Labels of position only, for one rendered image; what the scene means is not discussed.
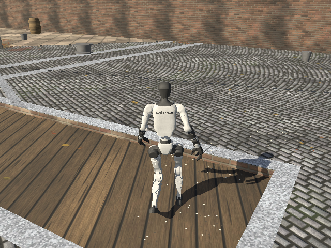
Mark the left robot forearm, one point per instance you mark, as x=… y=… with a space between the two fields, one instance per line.
x=141 y=133

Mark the humanoid robot torso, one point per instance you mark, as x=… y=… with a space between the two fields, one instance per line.
x=164 y=125

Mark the robot left upper arm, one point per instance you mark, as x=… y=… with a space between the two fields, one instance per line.
x=146 y=115

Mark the left robot hand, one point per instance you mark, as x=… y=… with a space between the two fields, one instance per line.
x=141 y=143

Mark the right robot foot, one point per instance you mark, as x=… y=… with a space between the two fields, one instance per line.
x=179 y=201

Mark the right robot forearm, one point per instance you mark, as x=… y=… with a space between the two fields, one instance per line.
x=194 y=138

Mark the right robot hand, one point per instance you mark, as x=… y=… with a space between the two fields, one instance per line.
x=200 y=152

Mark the robot right upper arm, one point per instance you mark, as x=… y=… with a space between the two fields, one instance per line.
x=184 y=116

